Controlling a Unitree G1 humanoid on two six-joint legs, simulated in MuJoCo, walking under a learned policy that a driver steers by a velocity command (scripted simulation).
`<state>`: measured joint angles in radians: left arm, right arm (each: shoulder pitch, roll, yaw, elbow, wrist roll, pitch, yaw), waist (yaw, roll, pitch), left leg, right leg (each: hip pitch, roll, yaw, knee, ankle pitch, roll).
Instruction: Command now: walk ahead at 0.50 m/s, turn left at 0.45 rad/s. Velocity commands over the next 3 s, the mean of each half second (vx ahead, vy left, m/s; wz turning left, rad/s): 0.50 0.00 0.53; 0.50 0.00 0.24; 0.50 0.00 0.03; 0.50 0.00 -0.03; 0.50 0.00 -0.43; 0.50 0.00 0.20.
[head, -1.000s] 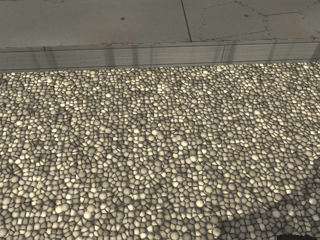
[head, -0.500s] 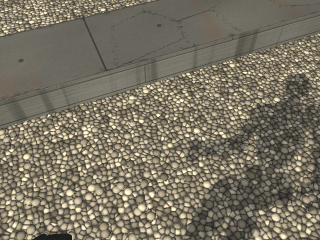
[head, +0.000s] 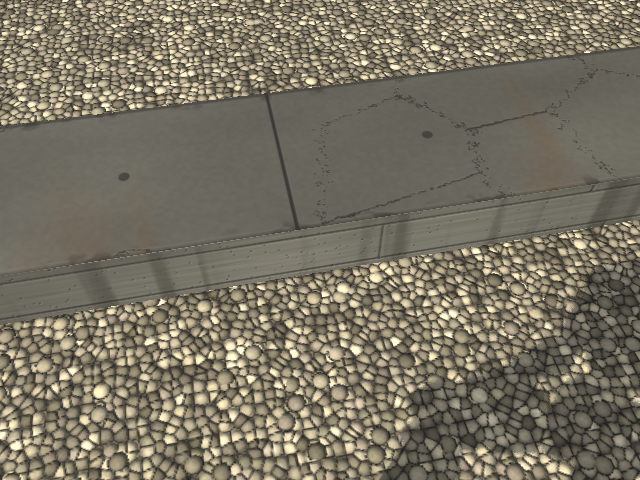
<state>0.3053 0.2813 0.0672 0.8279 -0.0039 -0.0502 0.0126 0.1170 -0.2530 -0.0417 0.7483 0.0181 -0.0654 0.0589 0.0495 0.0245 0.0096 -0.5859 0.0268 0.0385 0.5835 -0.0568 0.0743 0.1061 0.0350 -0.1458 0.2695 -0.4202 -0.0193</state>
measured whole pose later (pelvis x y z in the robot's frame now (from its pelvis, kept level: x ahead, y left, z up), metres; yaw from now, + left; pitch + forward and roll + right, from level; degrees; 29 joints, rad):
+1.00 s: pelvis +0.52 +0.11 +0.00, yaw +24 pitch +1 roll -1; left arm 0.43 0.24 0.02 0.94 0.00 -0.07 -0.01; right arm 0.06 -0.25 0.00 0.75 -0.06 -0.07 0.02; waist 0.07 0.01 0.04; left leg -0.41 -0.01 0.06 0.54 -0.12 0.08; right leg -0.07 -0.01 -0.07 0.62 -0.45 -0.01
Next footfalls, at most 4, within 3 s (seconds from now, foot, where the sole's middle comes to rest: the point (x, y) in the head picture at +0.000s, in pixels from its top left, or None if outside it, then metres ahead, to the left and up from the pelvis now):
0.02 left None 0.19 0.10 -0.76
0.50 right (375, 477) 0.47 -0.05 -0.76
0.96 left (242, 407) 0.60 0.23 -0.76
1.46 right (294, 325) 0.81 0.14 -0.76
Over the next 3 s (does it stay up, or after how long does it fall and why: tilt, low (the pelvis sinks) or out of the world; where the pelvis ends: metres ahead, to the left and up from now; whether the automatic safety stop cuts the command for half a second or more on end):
stays up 1.49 0.50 0.16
